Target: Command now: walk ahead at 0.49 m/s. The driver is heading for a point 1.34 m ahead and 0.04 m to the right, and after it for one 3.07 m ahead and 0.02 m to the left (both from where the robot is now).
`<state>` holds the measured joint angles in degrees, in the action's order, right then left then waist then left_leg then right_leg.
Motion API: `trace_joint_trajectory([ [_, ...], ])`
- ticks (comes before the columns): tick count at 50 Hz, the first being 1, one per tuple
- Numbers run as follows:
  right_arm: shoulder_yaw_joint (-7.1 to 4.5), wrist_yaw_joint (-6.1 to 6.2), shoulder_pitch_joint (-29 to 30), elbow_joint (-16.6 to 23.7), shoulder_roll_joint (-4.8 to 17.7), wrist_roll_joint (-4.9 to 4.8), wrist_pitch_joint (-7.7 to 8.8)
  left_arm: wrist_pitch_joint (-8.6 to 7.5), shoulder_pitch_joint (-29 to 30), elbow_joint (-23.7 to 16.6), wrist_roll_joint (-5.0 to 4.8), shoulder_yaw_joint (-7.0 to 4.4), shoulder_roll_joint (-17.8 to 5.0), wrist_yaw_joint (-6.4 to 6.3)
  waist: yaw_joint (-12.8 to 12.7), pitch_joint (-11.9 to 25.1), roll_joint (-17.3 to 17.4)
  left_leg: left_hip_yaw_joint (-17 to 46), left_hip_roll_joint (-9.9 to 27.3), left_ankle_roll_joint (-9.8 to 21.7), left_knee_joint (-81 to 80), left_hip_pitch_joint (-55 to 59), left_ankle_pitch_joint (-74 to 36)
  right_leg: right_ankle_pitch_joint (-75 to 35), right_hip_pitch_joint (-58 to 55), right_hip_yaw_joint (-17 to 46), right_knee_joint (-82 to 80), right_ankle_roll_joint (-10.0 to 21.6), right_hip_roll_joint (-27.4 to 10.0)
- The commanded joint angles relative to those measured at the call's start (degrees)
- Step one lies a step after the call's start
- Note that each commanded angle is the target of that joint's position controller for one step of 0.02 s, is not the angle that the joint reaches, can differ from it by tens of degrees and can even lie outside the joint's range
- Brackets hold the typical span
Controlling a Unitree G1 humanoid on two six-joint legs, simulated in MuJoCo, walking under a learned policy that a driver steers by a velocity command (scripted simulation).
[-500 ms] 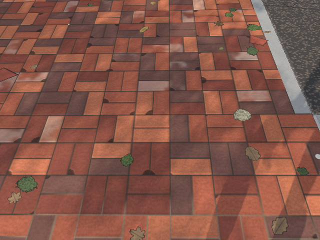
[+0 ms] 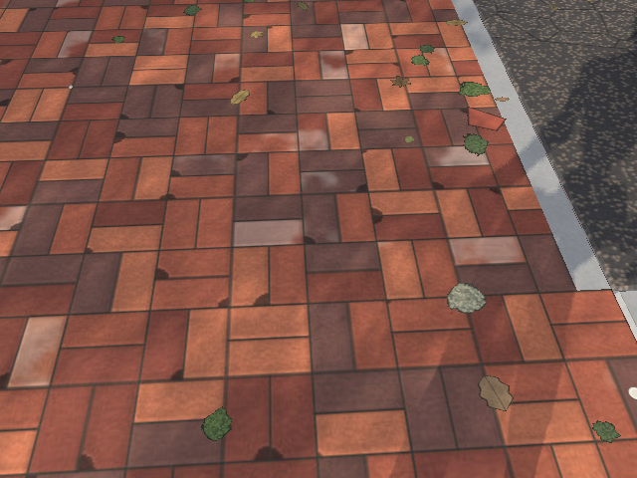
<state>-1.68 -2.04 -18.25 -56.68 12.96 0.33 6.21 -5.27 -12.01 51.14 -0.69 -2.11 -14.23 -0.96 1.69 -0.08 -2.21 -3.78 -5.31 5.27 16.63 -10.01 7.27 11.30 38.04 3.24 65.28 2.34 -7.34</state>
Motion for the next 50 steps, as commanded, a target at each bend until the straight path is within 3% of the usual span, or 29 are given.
trace_joint_trajectory([
  [1, -1.17, 1.12, 2.3, 3.1, 7.5, -0.06, 1.05, 0.18, -2.0, -2.4, 0.73, -0.78, -2.6, -0.39, -2.7, -3.2, 4.4, 11.8, 15.9, 9.8, -11.8, -6.3, -4.0, -9.2, 1.1, 0.1, -8.0, -1.5, -2.4],
  [5, -1.44, 2.01, -2.3, 2.1, 9.1, -0.99, 0.28, -0.5, 7.4, -4.9, 0.18, -0.38, -1.7, 0.36, 0.7, -3.1, 4.3, 9.2, 15.1, 7.3, -10.9, -1.0, -4.9, -17.6, -0.6, -2.1, -24.7, -2.0, 0.2],
  [10, -1.8, 2.17, -6.5, 0.3, 9.7, -1.53, -0.93, -1.02, 14.4, -7.7, -0.57, -0.16, -2.5, 2.12, 2.8, -4.7, 5.1, 10.2, 18.7, 6.5, -6.8, 8.4, -3.4, -12.4, -0.4, -2.4, -33.4, -0.9, 1.8],
  [12, -2.15, 2.3, -6.0, 0.2, 10.4, -1.57, -1.55, -1.53, 13.1, -8.1, -0.58, -0.54, -3.7, 2.7, 1.3, -3.9, 5.9, 11.0, 20.1, 5.6, -3.6, 10.9, -6.4, -7.7, -3.7, -2.9, -35.7, 0.7, 2.8],
  [13, -2.26, 2.32, -4.9, 0.4, 10.8, -1.53, -1.86, -1.76, 10.0, -7.5, -0.53, -1.09, -4.8, 2.78, -0.8, -2.3, 6.5, 10.5, 19.7, 4.8, -0.1, 11.0, -13.0, -6.1, -8.7, -4.2, -36.9, 1.6, 4.2],
  [14, -1.96, 2.3, -3.8, 0.7, 10.1, -1.27, -2.18, -1.91, 2.7, -5.3, -0.43, -2.3, -6.8, 2.63, -4.6, 1.9, 6.1, 8.2, 17.0, 3.5, 8.6, 10.0, -22.5, -5.6, -18.3, -5.7, -38.1, 3.0, 6.2],
  [15, -1.01, 2.27, -3.3, 1.9, 7.9, -0.46, -2.17, -2.03, -9.0, -2.3, -0.09, -3.88, -10.9, 2.18, -9.0, 10.1, 3.2, 4.9, 13.5, 1.5, 24.0, 1.9, -21.0, -7.1, -35.2, -0.4, -36.5, 6.2, 1.4],
  [16, 1.03, 1.72, -9.2, 2.9, 1.3, -0.24, -0.95, -1.54, -16.8, -0.8, 0.84, -5.56, -17.6, 2.04, -8.2, 18.7, -11.1, 0.6, 3.9, -3.2, 47.7, -22.5, 0.5, -0.9, -58.8, 24.3, -39.7, 15.1, -13.1],
  [17, 0.8, 1.43, -9.3, 2.0, 3.2, -1.14, 0.67, -1.46, -17.8, -0.5, 0.71, -4.3, -13.2, 2.27, -8.5, 22.4, -12.8, 9.4, 2.4, -2.7, 57.3, -31.1, 24.0, 3.7, -61.6, 39.5, -47.7, 17.3, -16.3],
  [18, -0.7, 1.21, -4.0, 3.5, 8.8, -2.69, 1.51, -1.6, -12.5, -1.4, 0.4, -3.08, -9.6, 2.27, -7.5, 13.8, -8.7, 10.6, 6.1, -1.3, 60.8, -35.9, 20.8, 3.9, -54.6, 31.6, -48.2, 13.9, -14.4],
  [19, -0.86, 1.41, -0.1, 4.6, 9.3, -2.8, 1.64, -1.46, -6.7, -2.8, 0.31, -2.31, -7.4, 2.26, -5.7, 8.9, -4.5, 8.9, 9.4, -0.9, 59.0, -34.9, 15.1, -0.4, -46.1, 23.0, -49.2, 12.0, -12.1],
  [20, -1.08, 1.78, 1.9, 4.9, 8.5, -2.0, 1.28, -1.38, -2.8, -3.4, 0.48, -1.7, -5.6, 2.56, -4.1, 5.1, -1.2, 7.9, 11.4, -1.2, 55.3, -32.6, 11.0, -4.4, -38.4, 17.2, -51.4, 11.0, -9.5],
  [21, -1.43, 2.06, 1.5, 4.8, 7.7, -1.42, 0.45, -1.51, -1.1, -3.4, 0.81, -1.26, -4.2, 2.81, -2.2, 3.2, -1.8, 8.1, 13.1, -1.5, 51.7, -29.1, 8.2, -6.7, -33.3, 12.8, -53.5, 9.9, -7.2],
  [23, -1.26, 2.18, -0.6, 4.1, 5.1, -1.22, -1.05, -1.76, -2.0, -2.1, 0.98, -1.28, -4.1, 3.08, -0.6, 2.0, -2.4, 7.1, 13.4, -2.2, 49.2, -25.4, 5.6, -11.1, -28.8, 8.5, -56.1, 10.2, -5.3],
  [26, -1.62, 2.44, 3.5, 5.9, 5.1, -0.77, -1.72, -1.85, -5.2, -0.2, 1.03, -1.89, -6.3, 2.31, -0.7, -0.2, -0.9, 6.9, 13.7, -3.5, 42.7, -30.3, -0.3, -17.8, -29.6, 5.0, -57.6, 10.9, -5.1],
  [32, -1.26, 1.67, 16.2, 9.6, 3.6, -0.9, -1.14, -0.94, -10.1, 2.0, 0.34, -1.93, -7.3, 0.87, -4.1, -2.9, -1.2, 4.6, 11.7, -4.1, 22.8, -30.2, -13.7, -14.8, -32.4, 0.4, -59.3, 8.9, -3.6],
  [37, -0.94, 0.23, 23.2, 12.4, 4.0, -1.49, -0.52, 0.13, -14.1, 4.6, -0.18, -2.34, -7.8, 0.44, -5.8, -5.6, -1.3, 4.5, 10.5, -2.6, 15.4, -31.9, -10.5, -14.5, -41.0, 0.8, -56.5, 8.6, -6.9],
  [40, -1.42, -0.58, 21.7, 12.7, 5.4, -1.54, 0.08, 0.89, -12.8, 4.9, -0.33, -2.89, -8.8, 0.09, -3.6, -4.0, -2.2, 3.3, 8.9, -0.6, 13.1, -26.4, -4.5, -22.7, -44.0, 0.7, -51.9, 7.3, -8.2],
  [41, -2.08, -0.53, 18.1, 11.9, 6.7, -1.49, 0.22, 1.13, -11.6, 4.6, -0.27, -3.04, -9.3, 0.07, -1.5, -1.6, -3.1, 1.7, 7.0, 0.3, 12.7, -20.1, -3.1, -31.8, -43.7, 0.0, -47.9, 6.6, -7.6],
  [42, -3.31, -0.27, 10.4, 9.5, 8.6, -1.38, 0.23, 1.47, -10.4, 4.3, -0.11, -2.83, -8.8, 0.09, 2.6, 2.8, -2.8, -0.1, 4.9, 1.6, 11.8, -9.5, -3.4, -39.8, -41.8, -2.1, -39.0, 5.4, -5.1],
  [43, -4.73, 0.23, -0.5, 6.5, 12.1, -1.08, 0.16, 1.52, -10.0, 3.4, 0.46, -2.08, -7.3, 0.13, 6.7, 10.2, -0.5, 4.6, 8.9, 4.2, 13.8, 7.7, -4.9, -34.4, -32.6, -4.2, -24.7, 3.5, -1.9],
  [44, -6.19, 0.6, -8.6, 5.0, 17.8, -0.01, -0.23, 0.48, -16.6, 2.8, 0.72, -0.19, -1.0, 0.83, 5.3, 19.4, 12.5, 30.0, 24.2, 13.3, 11.3, 31.7, 2.9, -9.8, -8.4, -6.4, -0.6, -0.9, 7.4],
  [45, -4.95, 0.47, -8.7, 4.8, 14.5, -0.51, -0.38, -1.15, -16.4, 3.6, 0.07, 0.04, -1.1, 1.19, 5.3, 23.7, 16.5, 46.7, 28.3, 15.3, 1.6, 34.5, 7.6, 20.8, 0.4, 2.3, 9.6, -0.7, 10.7],
  [46, -3.92, 0.47, -4.0, 5.3, 11.3, -1.03, -0.22, -2.11, -11.1, 2.0, -1.58, -1.45, -6.6, 1.44, 4.7, 15.1, 13.0, 39.4, 26.3, 11.9, 0.6, 27.6, 9.8, 18.6, 5.8, 4.0, 13.6, 0.6, 6.9],
  [47, -3.23, 0.54, 1.5, 6.7, 9.2, -1.04, -0.23, -2.41, -6.6, 0.6, -1.96, -1.61, -7.5, 1.2, 3.0, 9.0, 8.9, 30.9, 24.4, 9.8, -0.5, 18.2, 6.7, 13.1, 5.7, 1.9, 11.6, 1.3, 3.5],
  [48, -2.63, 0.26, 5.5, 7.3, 7.2, -0.57, -0.13, -2.13, -4.3, 0.3, -1.17, -1.91, -7.1, 0.71, 1.1, 4.7, 5.1, 24.9, 22.0, 8.6, -2.7, 9.1, 2.5, 8.5, 3.1, 0.8, 7.8, 1.2, 1.2],
  [50, -1.99, -0.15, 7.8, 6.9, 5.1, 0.22, 0.25, -0.39, -6.7, 0.8, -0.4, -2.25, -4.8, 0.22, -2.3, 2.5, 7.2, 18.2, 18.5, 7.3, -6.4, 0.0, -1.1, 4.1, -4.0, 1.1, 2.6, 1.0, -1.3],
])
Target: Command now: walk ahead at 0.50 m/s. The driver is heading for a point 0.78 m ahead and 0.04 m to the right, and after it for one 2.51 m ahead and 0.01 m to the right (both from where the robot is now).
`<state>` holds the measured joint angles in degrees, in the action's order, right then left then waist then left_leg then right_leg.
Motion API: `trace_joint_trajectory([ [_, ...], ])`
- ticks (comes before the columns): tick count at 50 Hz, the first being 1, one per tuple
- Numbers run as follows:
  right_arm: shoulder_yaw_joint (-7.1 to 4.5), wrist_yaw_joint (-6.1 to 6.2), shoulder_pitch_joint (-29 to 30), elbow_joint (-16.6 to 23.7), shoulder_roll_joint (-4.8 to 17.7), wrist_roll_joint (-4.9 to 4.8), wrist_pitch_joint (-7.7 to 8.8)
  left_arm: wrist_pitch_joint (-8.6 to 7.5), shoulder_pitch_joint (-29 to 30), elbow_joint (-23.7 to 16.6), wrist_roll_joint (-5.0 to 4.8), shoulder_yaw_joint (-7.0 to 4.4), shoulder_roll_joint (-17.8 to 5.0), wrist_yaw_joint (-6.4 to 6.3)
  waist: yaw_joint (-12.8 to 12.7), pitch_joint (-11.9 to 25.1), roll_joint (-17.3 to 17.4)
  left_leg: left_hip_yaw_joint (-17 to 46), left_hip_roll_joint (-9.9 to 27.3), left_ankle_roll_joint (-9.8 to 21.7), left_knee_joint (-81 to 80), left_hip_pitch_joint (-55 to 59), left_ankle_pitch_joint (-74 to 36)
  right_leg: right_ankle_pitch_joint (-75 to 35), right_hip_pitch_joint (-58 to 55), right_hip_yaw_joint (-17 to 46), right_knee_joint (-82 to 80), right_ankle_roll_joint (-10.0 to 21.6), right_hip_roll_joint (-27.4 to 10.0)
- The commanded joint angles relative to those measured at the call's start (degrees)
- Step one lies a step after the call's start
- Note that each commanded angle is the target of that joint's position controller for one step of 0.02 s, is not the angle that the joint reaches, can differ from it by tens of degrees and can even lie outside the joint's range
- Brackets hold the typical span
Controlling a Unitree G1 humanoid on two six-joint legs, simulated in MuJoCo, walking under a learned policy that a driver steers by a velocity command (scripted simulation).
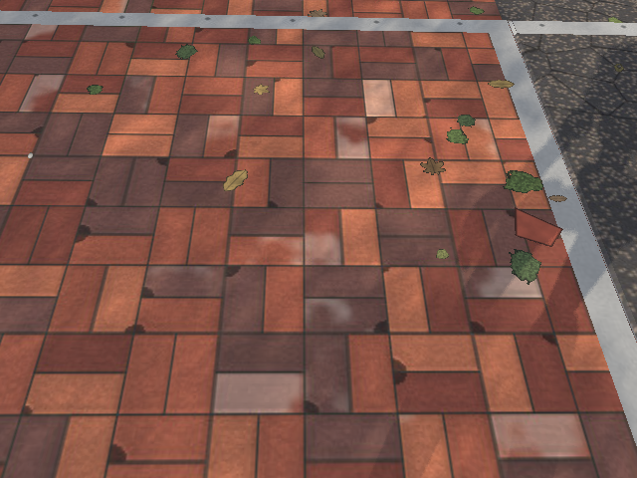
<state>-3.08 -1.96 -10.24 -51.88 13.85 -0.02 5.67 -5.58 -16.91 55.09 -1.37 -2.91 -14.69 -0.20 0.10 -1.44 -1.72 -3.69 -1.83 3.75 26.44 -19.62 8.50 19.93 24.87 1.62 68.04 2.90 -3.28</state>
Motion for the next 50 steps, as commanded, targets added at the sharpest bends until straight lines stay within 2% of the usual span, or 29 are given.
trace_joint_trajectory([
  [1, -0.7, -0.2, -1.0, 1.4, 4.5, 0.47, 0.95, 0.58, -2.8, -2.8, 0.36, -1.35, -3.0, -0.62, -1.3, 3.4, 6.8, 16.1, 14.4, 9.3, -17.4, 7.8, -4.1, -5.4, 8.1, 2.2, -1.5, 0.2, -5.5],
  [4, -1.0, 0.78, -3.1, -0.1, 6.9, 0.92, 1.08, 1.32, 0.1, -4.1, 1.2, -1.73, -3.2, -1.18, -2.1, 1.0, 5.0, 9.8, 13.9, 10.0, -16.7, 6.5, -28.2, -9.8, 10.1, 0.9, -8.2, -2.2, -4.8],
  [6, -0.78, 1.57, -3.9, -0.8, 6.8, 0.89, 0.46, 1.26, 3.3, -5.1, 1.59, -1.42, -2.1, -1.1, -1.7, 1.4, 5.1, 5.7, 12.2, 8.6, -15.2, 7.2, -35.9, -15.5, 9.6, -0.1, -16.8, -2.9, -3.8],
  [9, -0.64, 2.22, -5.9, -1.8, 7.6, 0.52, -0.27, 1.25, 9.1, -6.3, 1.4, -0.67, -0.7, -0.54, 0.6, 2.4, 5.7, 2.7, 10.3, 6.7, -14.1, 8.1, -34.9, -23.7, 4.4, -2.0, -28.7, -2.8, -1.3],
  [12, -0.59, 2.5, -7.2, -3.4, 7.8, 0.16, -1.11, 1.5, 11.9, -6.9, 1.3, -0.62, -1.8, -0.1, 1.7, 2.8, 6.2, 4.3, 12.3, 7.0, -11.8, 12.5, -32.5, -24.0, 2.8, -1.2, -34.1, -2.4, -0.2],
  [15, -0.77, 2.83, -5.6, -4.2, 7.8, -0.56, -1.95, 0.98, 10.6, -6.7, 1.91, -1.12, -3.8, 0.34, -0.1, 3.6, 6.1, 6.7, 13.4, 5.7, -5.5, 16.2, -30.9, -20.4, -0.3, -0.9, -39.7, -0.3, 0.8],
  [16, -0.68, 2.95, -5.2, -4.3, 7.4, -0.81, -2.17, 0.67, 7.3, -5.3, 2.27, -1.63, -4.9, 0.27, -1.8, 5.0, 4.8, 6.3, 11.4, 4.1, -1.4, 16.3, -29.0, -25.8, -5.6, -1.6, -44.5, 0.7, 1.6],
  [17, -0.46, 3.02, -7.5, -4.3, 6.7, 0.01, -1.95, 0.44, 4.0, -4.3, 2.86, -2.6, -8.5, -0.14, -1.6, 8.4, 1.4, 4.7, 7.6, 1.5, 4.7, 13.6, -24.2, -47.5, -14.5, 1.7, -43.8, 2.4, -2.0],
  [18, 0.58, 2.73, -14.3, -5.4, 2.8, 1.01, -1.31, 0.74, 2.0, -3.9, 3.36, -2.7, -10.6, -0.47, 1.5, 14.6, -6.1, 3.1, 3.2, -1.5, 14.3, 2.3, -4.2, -66.0, -30.4, 9.6, -38.5, 8.8, -10.7],
  [19, 1.6, 2.64, -16.2, -6.8, 0.4, 0.59, -1.53, 1.51, -0.4, -3.0, 2.93, -1.6, -5.9, -0.44, -0.5, 19.2, -11.8, 3.7, 0.6, -4.0, 23.9, -2.9, 21.0, -66.3, -34.3, 17.1, -40.0, 15.5, -17.5],
  [20, 0.75, 2.57, -12.3, -6.2, 3.9, -0.33, -2.51, 1.85, -0.1, -2.8, 2.2, -0.57, -3.0, -0.08, -1.3, 17.9, -9.7, 6.2, 1.4, -5.1, 29.6, -5.3, 32.1, -54.2, -30.7, 19.2, -43.1, 15.9, -17.2],
  [21, 0.26, 2.92, -9.2, -5.3, 5.3, -0.94, -3.67, 2.01, 3.2, -3.3, 2.0, -0.48, -3.7, 0.07, -0.7, 14.4, -6.6, 7.3, 3.0, -5.3, 32.1, -7.2, 31.3, -40.3, -25.4, 18.6, -45.6, 13.9, -15.8],
  [22, -0.09, 3.48, -6.8, -5.1, 5.5, -0.86, -4.84, 2.17, 6.8, -4.1, 2.15, -0.47, -4.3, -0.07, -0.1, 11.1, -3.9, 7.1, 4.2, -5.6, 31.5, -7.4, 28.6, -29.7, -19.5, 17.4, -48.2, 12.3, -14.5],
  [23, -0.4, 3.83, -6.4, -5.1, 5.7, -0.6, -5.72, 2.47, 9.1, -4.5, 1.86, -1.07, -6.2, -0.34, 0.7, 9.0, -3.5, 6.4, 5.0, -5.7, 29.3, -6.3, 25.2, -14.9, -14.4, 16.4, -52.0, 10.7, -13.1],
  [24, -0.6, 4.08, -6.4, -5.2, 5.7, -0.63, -6.16, 2.97, 10.0, -4.7, 1.73, -1.77, -8.0, -0.62, 1.1, 7.7, -5.5, 4.9, 4.8, -5.5, 27.3, -5.0, 22.6, -0.4, -10.7, 16.3, -55.7, 9.6, -11.8],
  [25, -0.75, 4.18, -6.6, -5.3, 5.5, -0.59, -6.11, 3.39, 10.4, -4.7, 1.59, -2.37, -9.3, -0.88, 1.3, 6.6, -7.5, 3.1, 3.8, -5.2, 26.4, -3.5, 21.0, 7.3, -7.8, 16.1, -58.5, 9.2, -10.9],
  [26, -0.94, 4.19, -7.1, -5.7, 5.3, -0.5, -5.8, 3.43, 10.6, -4.7, 1.42, -2.51, -9.2, -1.13, 1.7, 6.1, -8.3, 2.3, 3.6, -4.5, 25.2, -1.8, 19.4, 9.9, -5.7, 15.3, -60.2, 8.8, -10.4],
  [30, -1.04, 3.89, -8.0, -7.5, 3.3, -0.01, -4.12, 2.83, 10.8, -4.1, 0.15, -2.87, -7.8, -1.49, 3.0, 5.8, -6.8, 0.5, 2.9, -1.3, 13.7, 5.6, 12.6, 9.6, -2.7, 10.5, -61.1, 7.8, -8.7],
  [33, -1.04, 3.5, -11.9, -9.6, 2.5, 0.4, -3.72, 3.5, 11.9, -4.1, -0.89, -2.93, -6.9, -1.65, 5.6, 4.2, -5.2, -1.8, 1.5, 1.2, 2.3, 13.1, 8.3, 14.6, 1.4, 7.4, -57.9, 5.3, -6.4],
  [34, -1.06, 3.39, -14.8, -10.6, 2.9, 0.57, -3.6, 3.61, 13.7, -4.9, -0.77, -2.48, -5.1, -1.57, 6.9, 2.7, -2.2, 1.3, 3.5, 2.8, -2.9, 15.1, 12.2, 14.3, 4.5, 4.8, -52.2, 3.2, -4.0],
  [35, -1.31, 3.5, -20.2, -11.7, 5.2, 0.66, -3.2, 3.56, 15.9, -6.4, -0.24, -1.5, -1.1, -1.24, 8.1, 3.0, 8.8, 16.5, 14.3, 5.8, -11.5, 20.5, 23.2, 11.0, 13.0, -1.1, -34.1, 0.1, 0.9],
  [36, -2.72, 3.4, -18.6, -10.6, 12.4, 0.15, -2.83, 2.73, 16.5, -8.1, -0.36, -1.47, -0.6, -0.97, 6.5, -2.1, 18.2, 34.7, 24.2, 10.8, -20.9, 18.2, 36.9, 5.5, 24.2, -3.7, -22.9, -0.6, 5.2],
  [37, -2.65, 3.75, -14.1, -9.2, 12.2, 1.23, -1.66, 1.66, 16.5, -7.9, -0.76, -2.09, -3.7, -0.74, 4.4, -5.5, 15.4, 38.4, 25.7, 11.7, -22.9, 14.2, 38.8, 2.2, 25.9, 1.5, -16.6, 0.5, 2.1],
  [38, -1.99, 3.84, -10.3, -7.9, 9.5, 0.91, -0.59, 1.23, 14.0, -6.8, -0.76, -2.58, -5.5, -0.35, 1.8, -5.8, 12.9, 33.5, 23.2, 9.3, -22.0, 15.2, 32.7, -3.4, 27.2, 2.9, -14.9, 0.7, 0.8],
  [39, -1.61, 3.48, -9.4, -7.4, 7.7, 0.23, -0.08, 1.13, 12.7, -5.6, -0.08, -2.88, -5.9, -0.26, 1.2, -4.2, 10.7, 28.0, 20.6, 7.0, -21.3, 16.7, 26.3, -6.1, 26.3, 2.2, -15.0, 0.5, 0.1],
  [41, -1.18, 3.14, -11.1, -7.5, 5.9, -0.39, 0.27, 0.96, 14.2, -5.1, 0.8, -3.03, -5.1, -0.28, 1.9, -2.8, 8.5, 20.9, 18.0, 5.2, -21.3, 17.7, 16.7, -11.5, 23.8, 0.8, -16.4, -0.5, -0.7],
  [43, -0.8, 3.24, -14.6, -8.4, 4.9, -0.11, 0.24, 1.04, 15.6, -5.2, 0.65, -2.66, -2.9, 0.07, 2.7, -1.9, 8.5, 16.1, 16.1, 5.1, -21.1, 18.3, 9.4, -15.6, 21.7, -0.8, -18.7, -1.5, -0.6],
  [47, -0.99, 3.52, -17.2, -8.5, 6.4, 0.04, -0.2, 1.08, 21.9, -6.9, -0.03, -1.52, -0.7, 0.8, 4.9, -3.5, 9.1, 10.8, 14.7, 5.1, -21.1, 16.6, 2.4, -19.8, 15.9, -3.0, -29.0, -2.6, 0.0],
  [50, -1.41, 3.42, -19.3, -9.1, 7.4, -0.43, -0.57, 0.87, 25.5, -8.2, -0.47, -0.96, -0.9, 1.66, 6.4, -5.1, 9.4, 9.5, 15.6, 5.7, -19.9, 17.8, -0.1, -18.9, 13.2, -4.3, -34.0, -2.5, 0.5],
])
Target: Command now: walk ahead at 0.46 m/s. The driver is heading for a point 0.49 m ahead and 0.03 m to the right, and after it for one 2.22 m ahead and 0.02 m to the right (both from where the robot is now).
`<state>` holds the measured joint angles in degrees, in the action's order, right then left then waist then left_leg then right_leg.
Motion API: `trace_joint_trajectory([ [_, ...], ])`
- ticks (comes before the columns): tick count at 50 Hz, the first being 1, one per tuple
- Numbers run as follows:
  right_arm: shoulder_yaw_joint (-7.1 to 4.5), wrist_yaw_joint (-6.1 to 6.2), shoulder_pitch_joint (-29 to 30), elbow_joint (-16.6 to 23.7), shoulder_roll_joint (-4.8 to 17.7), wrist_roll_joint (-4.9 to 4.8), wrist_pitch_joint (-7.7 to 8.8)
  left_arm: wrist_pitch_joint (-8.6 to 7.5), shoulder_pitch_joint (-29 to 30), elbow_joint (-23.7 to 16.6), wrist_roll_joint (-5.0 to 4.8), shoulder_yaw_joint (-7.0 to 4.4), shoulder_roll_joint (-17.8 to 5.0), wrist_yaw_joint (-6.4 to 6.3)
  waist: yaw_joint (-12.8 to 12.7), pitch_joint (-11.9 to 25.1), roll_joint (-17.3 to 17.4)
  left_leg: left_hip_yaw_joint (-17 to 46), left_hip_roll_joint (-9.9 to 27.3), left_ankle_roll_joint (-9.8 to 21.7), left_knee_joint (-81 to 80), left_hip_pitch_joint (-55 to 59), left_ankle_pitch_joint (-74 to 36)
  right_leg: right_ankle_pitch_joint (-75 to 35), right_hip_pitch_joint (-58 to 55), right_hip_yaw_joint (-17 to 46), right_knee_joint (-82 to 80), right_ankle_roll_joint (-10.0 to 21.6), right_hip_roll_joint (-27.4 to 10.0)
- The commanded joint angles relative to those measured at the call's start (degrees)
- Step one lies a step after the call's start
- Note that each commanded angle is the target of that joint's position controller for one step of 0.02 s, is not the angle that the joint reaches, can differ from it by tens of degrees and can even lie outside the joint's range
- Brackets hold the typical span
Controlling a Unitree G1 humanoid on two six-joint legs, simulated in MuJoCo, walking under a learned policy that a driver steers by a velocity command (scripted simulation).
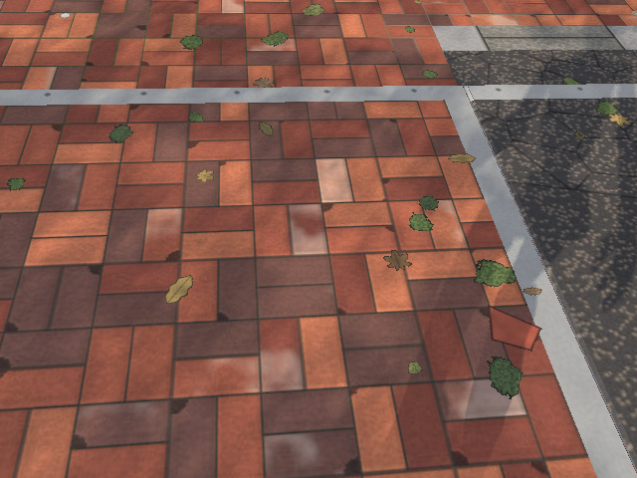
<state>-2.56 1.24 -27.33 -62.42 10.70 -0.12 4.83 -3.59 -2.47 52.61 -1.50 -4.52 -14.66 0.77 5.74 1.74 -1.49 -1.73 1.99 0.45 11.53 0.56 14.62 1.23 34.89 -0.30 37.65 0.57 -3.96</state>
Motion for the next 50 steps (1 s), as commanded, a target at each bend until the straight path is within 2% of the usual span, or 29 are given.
trace_joint_trajectory([
  [1, -2.09, 0.15, -2.8, 1.2, 10.6, -0.56, 0.1, -1.21, 11.8, -6.1, -0.45, 0.81, -1.1, 0.96, 1.0, -8.9, 9.3, 7.4, 12.3, 9.1, -4.4, -1.6, -6.9, 0.9, 2.6, -2.6, -4.9, 0.2, 1.2],
  [3, -2.54, 0.04, -3.0, 0.7, 11.0, -1.05, -0.27, -1.44, 12.4, -6.9, -0.52, 0.92, -1.8, 1.42, 0.5, -9.7, 9.8, 7.6, 13.8, 9.0, -2.7, 0.0, -9.3, 3.7, 0.7, -2.6, -7.4, 1.6, 1.3],
  [5, -3.12, -0.03, -1.2, 0.9, 11.9, -1.3, -0.65, -1.65, 8.2, -6.3, -0.33, 0.18, -3.9, 1.54, -2.9, -7.7, 10.7, 6.9, 14.7, 8.1, 1.9, 0.5, -20.2, 5.9, -7.0, -3.6, -9.5, 3.6, 2.9],
  [6, -3.16, 0.01, 0.6, 1.4, 11.8, -1.45, -0.76, -1.67, 1.5, -4.4, -0.18, -0.84, -5.5, 1.3, -6.7, -3.9, 10.2, 4.6, 13.1, 7.0, 8.7, -0.8, -31.4, 5.2, -16.3, -4.7, -10.4, 4.9, 4.5],
  [7, -2.8, -0.04, 2.0, 2.2, 10.8, -1.19, -0.77, -1.66, -9.3, -1.1, -0.31, -2.48, -8.6, 0.85, -11.4, 2.9, 8.2, 1.8, 10.1, 5.2, 20.6, -5.9, -36.3, 4.3, -31.1, -3.4, -9.9, 6.9, 4.0],
  [8, -1.85, -0.16, 2.0, 4.3, 8.0, -0.23, -0.45, -1.47, -19.8, 0.9, 0.71, -3.77, -13.4, 0.15, -14.3, 12.5, -1.3, -1.4, 5.5, 2.2, 41.4, -22.8, -20.6, 7.6, -51.4, 13.1, -9.5, 11.6, -9.2],
  [9, -0.01, -0.52, -1.4, 4.9, 1.5, -0.47, 1.06, -1.21, -22.5, 2.0, 0.85, -3.48, -15.1, 0.62, -12.0, 19.6, -15.7, 2.6, -3.7, 0.3, 57.6, -38.2, 17.3, 18.4, -61.0, 38.3, -19.5, 18.1, -19.4],
  [10, -1.54, -0.83, 2.5, 5.0, 6.8, -1.98, 2.29, -1.45, -19.2, 1.6, 0.86, -1.98, -10.2, 0.71, -12.2, 14.1, -10.5, 8.3, -0.4, 1.4, 65.3, -44.0, 16.6, 20.8, -55.8, 37.2, -21.6, 16.1, -17.7],
  [11, -2.13, -0.95, 6.5, 6.3, 9.0, -2.62, 2.96, -1.68, -13.9, 0.4, 0.69, -1.1, -7.4, 0.74, -10.8, 7.2, -8.0, 6.7, 2.5, 2.7, 66.0, -46.1, 11.6, 16.1, -48.2, 28.6, -22.0, 13.9, -15.8],
  [12, -2.37, -0.49, 8.5, 6.4, 8.9, -2.26, 2.98, -1.84, -9.6, -0.5, 0.96, -0.52, -5.7, 0.98, -8.9, 3.9, -3.2, 5.5, 4.9, 3.0, 63.6, -43.2, 6.1, 10.7, -40.0, 22.3, -23.4, 12.7, -13.5],
  [14, -2.86, -0.02, 8.0, 6.5, 6.8, -1.37, 1.77, -2.19, -6.9, -0.3, 1.82, 0.37, -2.8, 1.35, -5.6, 0.5, -3.1, 5.6, 7.4, 3.1, 58.6, -37.3, 1.1, 4.8, -29.8, 14.7, -26.7, 11.9, -9.9],
  [16, -2.9, 0.12, 7.8, 6.9, 5.1, -1.41, 0.56, -2.47, -8.6, 1.0, 1.67, 0.43, -3.0, 0.97, -4.4, -1.1, -3.3, 5.1, 7.8, 2.6, 54.8, -36.1, 0.2, 1.9, -26.3, 11.8, -28.9, 12.6, -9.2],
  [18, -3.14, 0.15, 12.0, 8.8, 5.8, -0.91, 0.06, -2.65, -10.6, 1.9, 1.73, 0.14, -5.0, 0.11, -4.4, -3.4, -2.1, 4.7, 8.0, 1.5, 49.6, -39.6, -3.8, -0.9, -25.7, 10.2, -30.5, 13.2, -9.5],
  [20, -3.02, -0.2, 16.9, 10.7, 5.9, -0.34, 0.06, -2.46, -12.5, 2.5, 1.72, 0.04, -5.8, -0.63, -5.2, -4.6, -1.4, 4.5, 7.7, 0.6, 42.0, -42.2, -9.9, -2.9, -26.5, 8.4, -31.1, 12.8, -9.0],
  [24, -2.01, -1.44, 25.9, 13.3, 4.9, -0.61, 0.28, -2.26, -16.0, 3.3, 1.18, -0.05, -6.8, -1.18, -7.6, -6.4, -1.4, 1.9, 4.9, 0.6, 27.8, -38.6, -19.8, -2.7, -26.4, 4.0, -32.1, 11.0, -7.0],
  [27, -1.36, -2.38, 30.5, 14.9, 4.8, -0.39, 0.59, -1.46, -18.9, 4.8, 0.98, -0.01, -6.9, -1.5, -8.8, -7.3, -1.1, 0.7, 2.4, 1.1, 21.3, -35.3, -21.0, -12.3, -29.4, 1.8, -28.0, 9.8, -7.1],
  [30, -1.94, -3.14, 28.3, 15.0, 7.5, -0.27, 0.89, -0.32, -18.4, 5.5, 0.93, -0.36, -7.9, -1.85, -6.6, -3.9, -3.3, 1.5, 0.6, 3.1, 18.2, -29.8, -17.6, -21.7, -34.9, 2.2, -20.9, 7.6, -8.7],
  [32, -3.53, -2.91, 17.8, 11.6, 11.1, 0.48, 1.13, 0.2, -16.2, 5.0, 0.79, -0.32, -8.0, -1.96, -1.1, 2.4, -2.9, -0.3, -2.0, 5.3, 14.5, -15.9, -21.7, -29.1, -35.2, 0.8, -8.3, 4.8, -5.2],
  [33, -4.37, -2.56, 11.5, 10.2, 15.0, 1.52, 1.28, 0.16, -18.0, 4.2, 1.69, 0.32, -6.4, -1.95, -0.1, 9.3, 2.1, 5.4, 5.0, 7.7, 18.0, -1.6, -45.0, -16.5, -27.8, -1.4, 4.3, 2.2, -1.4],
  [34, -4.14, -2.25, 8.4, 9.6, 17.2, 2.43, 0.67, -0.29, -27.1, 5.5, 2.49, 2.41, 0.4, -1.47, -3.5, 18.8, 15.8, 23.6, 20.7, 18.6, 20.2, 18.8, -63.3, 24.9, -9.7, -2.1, 26.6, -1.8, 6.7],
  [35, -2.9, -2.66, 7.0, 9.3, 13.1, 0.94, 0.2, -0.77, -29.5, 7.4, 1.03, 2.22, -1.0, -1.06, -2.7, 26.1, 15.1, 31.6, 22.7, 21.9, 16.5, 19.4, -58.2, 39.5, -7.5, 7.1, 35.4, -2.5, 7.8],
  [36, -2.53, -2.82, 11.6, 10.2, 12.0, 0.11, -0.06, -0.7, -24.8, 6.4, -0.31, 1.14, -4.9, -1.03, -3.0, 19.7, 10.9, 26.3, 19.9, 19.4, 14.1, 12.3, -47.7, 37.7, -4.0, 7.5, 37.8, -2.3, 5.0],
  [37, -1.92, -2.49, 17.2, 11.4, 10.2, 0.07, -0.24, -0.16, -19.1, 5.0, -0.41, 0.99, -5.3, -1.59, -3.8, 12.6, 6.5, 21.2, 17.0, 16.5, 11.8, 4.1, -39.2, 33.9, -2.3, 5.2, 35.4, -2.4, 2.4],
  [38, -1.1, -2.28, 21.1, 11.9, 8.3, 0.57, -0.25, 0.72, -15.9, 4.5, 0.23, 0.66, -5.2, -2.31, -5.0, 7.6, 3.9, 17.4, 14.8, 14.9, 9.2, -4.5, -34.9, 30.6, -3.8, 4.4, 31.4, -2.7, 0.4],
  [40, -0.69, -2.1, 24.3, 11.5, 7.3, 1.73, -0.39, 2.65, -17.2, 4.8, 1.1, 0.56, -3.5, -3.1, -8.1, 5.2, 6.3, 13.1, 11.9, 12.8, 5.5, -15.9, -28.4, 26.2, -12.9, 3.9, 22.6, -2.5, -1.2],
  [42, -0.77, -1.82, 24.8, 11.0, 7.9, 2.35, -0.57, 3.59, -17.9, 5.2, 1.37, 0.96, -1.4, -3.64, -9.0, 4.9, 8.1, 9.9, 10.2, 12.9, 4.0, -20.0, -26.0, 25.4, -17.9, 2.3, 13.7, -2.5, -0.5],
  [46, -0.92, -0.8, 24.6, 10.4, 9.4, 1.2, -1.66, 4.87, -15.2, 5.4, 1.75, 0.82, -2.6, -3.65, -8.5, 5.2, 8.1, 10.3, 9.7, 11.8, 0.7, -22.4, -2.3, 14.7, -24.0, 1.0, 1.9, -1.7, 0.3],
  [48, -0.63, -0.48, 25.1, 9.9, 8.9, 0.43, -2.43, 5.09, -14.4, 5.8, 2.47, 0.74, -2.5, -3.28, -9.2, 2.0, 7.7, 9.8, 7.9, 8.8, -0.3, -26.4, 12.7, 10.2, -27.8, -0.5, -4.5, -0.5, 1.4],
  [50, -0.12, -0.37, 22.2, 8.4, 7.4, 0.39, -2.86, 4.94, -13.4, 5.4, 3.25, 0.82, -3.4, -3.22, -8.7, -2.1, 5.3, 9.1, 5.4, 4.4, 0.7, -27.4, 19.5, 10.4, -27.5, 2.1, -11.8, 1.6, -1.1],
])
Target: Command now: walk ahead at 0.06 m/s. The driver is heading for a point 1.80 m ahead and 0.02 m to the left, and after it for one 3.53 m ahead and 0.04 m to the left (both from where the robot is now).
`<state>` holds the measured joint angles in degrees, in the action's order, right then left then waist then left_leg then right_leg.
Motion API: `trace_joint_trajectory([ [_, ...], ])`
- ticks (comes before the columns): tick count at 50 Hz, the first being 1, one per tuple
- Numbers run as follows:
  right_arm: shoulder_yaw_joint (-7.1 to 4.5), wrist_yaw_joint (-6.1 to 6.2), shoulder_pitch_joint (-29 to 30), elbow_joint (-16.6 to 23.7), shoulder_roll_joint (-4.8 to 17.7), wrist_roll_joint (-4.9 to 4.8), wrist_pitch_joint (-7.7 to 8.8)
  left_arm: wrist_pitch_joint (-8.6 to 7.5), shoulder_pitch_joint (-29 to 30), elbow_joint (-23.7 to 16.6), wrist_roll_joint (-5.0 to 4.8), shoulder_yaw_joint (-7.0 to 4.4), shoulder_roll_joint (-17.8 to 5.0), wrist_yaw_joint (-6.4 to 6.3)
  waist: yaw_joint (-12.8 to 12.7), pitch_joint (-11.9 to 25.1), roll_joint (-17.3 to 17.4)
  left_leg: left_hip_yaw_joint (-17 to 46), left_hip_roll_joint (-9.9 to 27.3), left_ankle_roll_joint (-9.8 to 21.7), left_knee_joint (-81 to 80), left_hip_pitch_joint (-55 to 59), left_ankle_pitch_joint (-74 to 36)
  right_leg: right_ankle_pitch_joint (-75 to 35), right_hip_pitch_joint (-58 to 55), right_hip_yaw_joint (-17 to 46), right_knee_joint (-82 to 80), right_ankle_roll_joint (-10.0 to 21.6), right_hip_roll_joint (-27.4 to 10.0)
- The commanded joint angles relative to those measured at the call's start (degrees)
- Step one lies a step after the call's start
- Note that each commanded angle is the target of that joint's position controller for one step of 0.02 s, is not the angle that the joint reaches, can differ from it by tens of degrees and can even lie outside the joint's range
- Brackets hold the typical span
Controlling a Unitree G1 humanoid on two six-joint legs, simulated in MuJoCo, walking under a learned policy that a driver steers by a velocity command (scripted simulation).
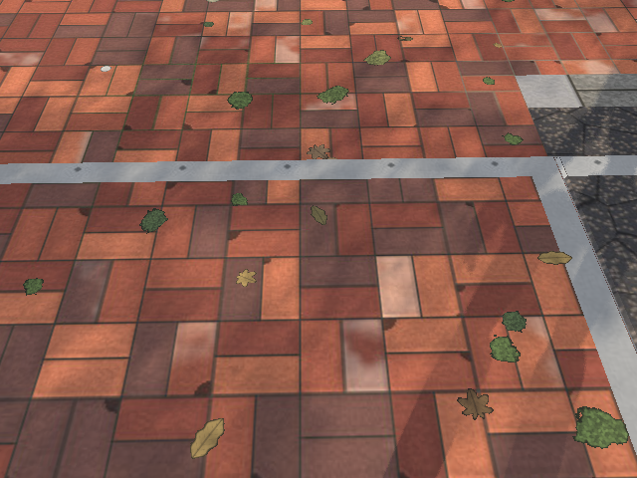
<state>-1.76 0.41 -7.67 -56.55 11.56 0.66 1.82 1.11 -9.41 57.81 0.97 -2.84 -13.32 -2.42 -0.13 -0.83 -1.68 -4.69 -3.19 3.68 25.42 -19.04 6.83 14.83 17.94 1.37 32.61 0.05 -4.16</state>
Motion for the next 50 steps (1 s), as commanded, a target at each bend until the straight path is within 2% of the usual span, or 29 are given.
trace_joint_trajectory([
  [1, -1.23, 0.59, 0.5, 2.3, 7.0, -0.29, -0.03, 0.02, -5.4, 0.0, 0.19, -1.36, -7.9, -0.27, -0.3, -1.5, 1.2, 9.9, 7.8, -0.5, -11.1, -6.8, 24.6, 1.9, -7.0, 1.6, -8.3, 3.3, -2.3],
  [2, -1.37, 1.03, 0.0, 2.4, 7.1, -0.26, -0.35, -0.4, -4.8, 0.9, -0.5, -1.68, -8.3, -0.14, 0.5, -2.8, -3.6, 6.2, 5.2, -1.5, -8.6, -1.3, 19.5, 10.9, 0.6, 2.0, -10.6, 3.7, -1.6],
  [3, -1.33, 1.31, 0.4, 2.3, 7.0, -0.08, -0.47, -1.09, -3.7, 0.9, -0.41, -1.15, -6.0, -0.03, 0.6, -2.9, -4.7, 5.6, 5.0, -1.6, -5.7, 3.6, 14.8, 13.0, 4.3, 2.4, -13.0, 2.9, -1.4],
  [4, -1.25, 1.44, 0.0, 2.2, 6.3, -0.05, -0.58, -1.68, -2.6, 1.1, -0.14, -0.86, -4.9, 0.05, 1.3, -2.2, -5.7, 5.2, 4.9, -1.3, -4.2, 6.5, 11.3, 12.0, 5.5, 2.4, -14.1, 1.9, -1.5],
  [5, -1.24, 1.52, -0.7, 1.6, 6.1, 0.12, -0.69, -2.16, -1.7, 1.0, -0.18, -0.83, -4.8, 0.16, 1.6, -1.8, -5.6, 4.9, 4.9, -1.0, -3.4, 7.7, 9.1, 9.8, 5.3, 2.2, -14.0, 1.1, -1.2],
  [6, -1.31, 1.47, -1.3, 1.1, 6.4, 0.26, -0.73, -2.57, -1.7, 1.1, -0.29, -0.72, -4.4, 0.19, 1.5, -1.2, -4.0, 4.8, 5.1, -0.6, -3.0, 7.7, 7.8, 7.4, 3.8, 1.9, -13.4, 0.6, -1.0],
  [9, -1.22, 1.08, -0.8, 0.5, 6.0, -0.04, -0.52, -3.02, -3.6, 2.1, -0.77, -0.72, -4.9, 0.18, 0.5, 0.4, -1.1, 4.9, 5.4, -0.1, -2.5, 7.2, 3.3, -0.2, -0.5, 1.0, -10.9, 0.7, -0.4],
  [13, -1.24, 0.86, -0.5, -0.2, 6.1, -0.37, -0.57, -2.87, -5.0, 2.9, -0.83, -0.52, -4.9, 0.17, -0.2, 2.3, 0.7, 4.7, 5.5, -0.2, -1.0, 8.5, -3.4, -6.9, -3.5, 0.2, -9.0, 1.0, 0.0],
  [17, -1.22, 1.01, -1.0, -1.1, 6.3, -0.56, -0.98, -2.49, -5.4, 3.4, -0.88, -0.34, -4.6, 0.15, -0.2, 2.4, 1.6, 4.7, 5.6, -0.2, -0.2, 9.4, -6.4, -9.3, -4.3, -0.4, -8.4, 1.0, 0.5],
  [31, -1.31, 1.56, -0.7, -3.3, 6.6, -0.71, -1.76, -1.69, -5.4, 4.5, -0.79, -0.01, -3.6, -0.1, 0.0, 0.5, 1.4, 5.0, 5.8, -0.4, -0.2, 9.7, -6.2, -8.4, -5.0, -1.5, -9.0, 0.5, 1.4],
  [50, -1.12, 1.74, -1.8, -5.2, 5.6, -0.72, -1.85, -1.83, -8.1, 5.8, -0.75, 0.5, -2.6, -0.5, 0.1, -1.2, 1.8, 5.4, 5.7, -0.6, -1.9, 8.5, 0.2, -3.1, -3.8, -2.1, -10.1, 0.2, 1.9],
])
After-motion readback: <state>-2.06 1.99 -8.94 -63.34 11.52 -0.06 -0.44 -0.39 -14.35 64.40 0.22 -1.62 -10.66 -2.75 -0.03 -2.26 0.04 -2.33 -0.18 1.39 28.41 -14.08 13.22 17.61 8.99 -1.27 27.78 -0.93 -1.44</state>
